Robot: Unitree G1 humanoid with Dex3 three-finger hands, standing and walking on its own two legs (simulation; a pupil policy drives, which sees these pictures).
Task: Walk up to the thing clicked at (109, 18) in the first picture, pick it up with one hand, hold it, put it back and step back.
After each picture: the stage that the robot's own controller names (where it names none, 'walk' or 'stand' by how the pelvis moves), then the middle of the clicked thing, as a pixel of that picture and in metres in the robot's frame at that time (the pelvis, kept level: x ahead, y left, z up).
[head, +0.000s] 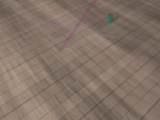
stand; (109, 18) +1.79 -0.38 -0.72
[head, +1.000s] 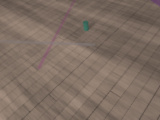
walk; (85, 25) +1.68 +0.04 -0.69
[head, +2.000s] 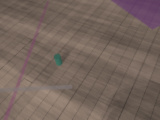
walk; (58, 59) +1.05 +0.31 -0.72
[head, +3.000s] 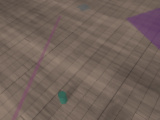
walk; (62, 97) +0.64 +0.24 -0.71
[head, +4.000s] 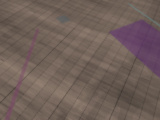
walk; out of the picture +0.39 +0.17 -0.70
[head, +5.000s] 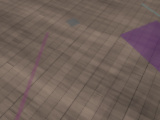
stand; out of the picture +0.32 +0.19 -0.72
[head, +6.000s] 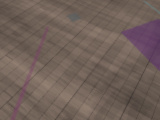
stand; out of the picture +0.32 +0.18 -0.71
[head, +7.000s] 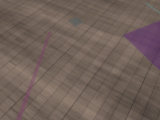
stand; out of the picture +0.31 +0.19 -0.72
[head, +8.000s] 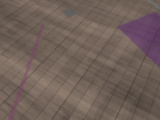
stand; out of the picture +0.32 +0.20 -0.71
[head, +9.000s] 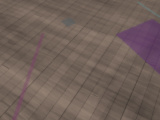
stand; out of the picture +0.30 +0.21 -0.72
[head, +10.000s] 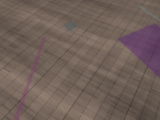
stand; out of the picture +0.27 +0.21 -0.73
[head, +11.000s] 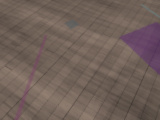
stand; out of the picture +0.28 +0.21 -0.73
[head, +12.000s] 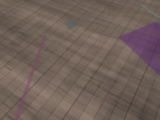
go down; out of the picture +0.28 +0.20 -0.73
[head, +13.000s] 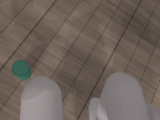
go down; (22, 70) +0.39 +0.21 -0.31
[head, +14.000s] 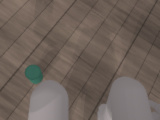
approach; (34, 74) +0.39 +0.20 -0.31
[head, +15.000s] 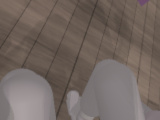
close in; out of the picture +0.38 +0.23 -0.22
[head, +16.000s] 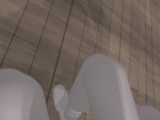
close; out of the picture +0.37 +0.24 -0.22
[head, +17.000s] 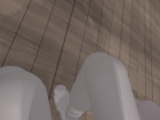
lift; out of the picture +0.37 +0.23 -0.22
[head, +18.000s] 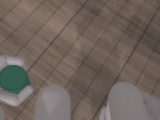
lift; (16, 82) +0.31 +0.22 -0.04
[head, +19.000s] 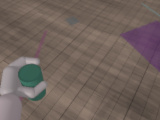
lift; (33, 83) +0.33 +0.17 +0.05
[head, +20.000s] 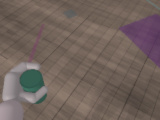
hold; (34, 87) +0.33 +0.17 +0.02
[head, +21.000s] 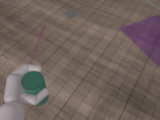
hold; (36, 89) +0.32 +0.17 +0.01
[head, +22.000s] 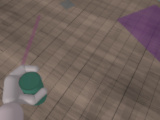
crouch; (34, 89) +0.33 +0.17 -0.02
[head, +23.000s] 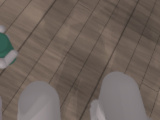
lower; (2, 50) +0.43 +0.22 -0.09
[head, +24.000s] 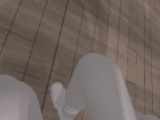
lower; out of the picture +0.41 +0.25 -0.22
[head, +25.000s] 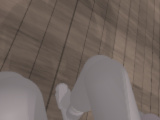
lower; out of the picture +0.39 +0.25 -0.22
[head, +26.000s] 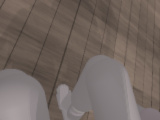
lower; out of the picture +0.37 +0.24 -0.22
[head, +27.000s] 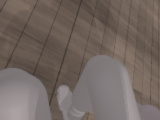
lower; out of the picture +0.37 +0.25 -0.22
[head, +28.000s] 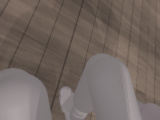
open; out of the picture +0.36 +0.21 -0.22
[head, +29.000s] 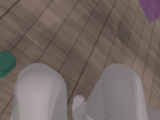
stand; (1, 65) +0.36 +0.20 -0.23
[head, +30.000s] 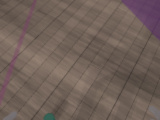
stand; out of the picture +0.32 +0.18 -0.58
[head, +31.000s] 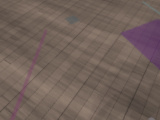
stand; out of the picture +0.29 +0.18 -0.67
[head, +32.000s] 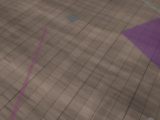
stand; out of the picture +0.29 +0.18 -0.67
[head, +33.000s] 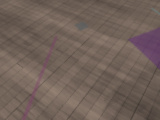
stand; out of the picture +0.31 +0.18 -0.72
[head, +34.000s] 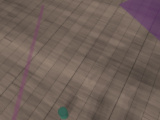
walk; (63, 113) +0.38 +0.16 -0.69
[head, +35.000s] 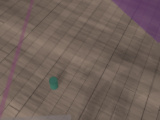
walk; (53, 83) +0.62 +0.19 -0.70
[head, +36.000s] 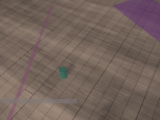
stand; (63, 72) +0.89 +0.24 -0.70
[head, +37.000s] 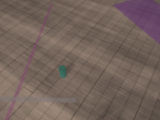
stand; (62, 71) +0.89 +0.19 -0.72
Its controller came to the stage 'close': yes
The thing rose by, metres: 0.73
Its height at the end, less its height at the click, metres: +0.00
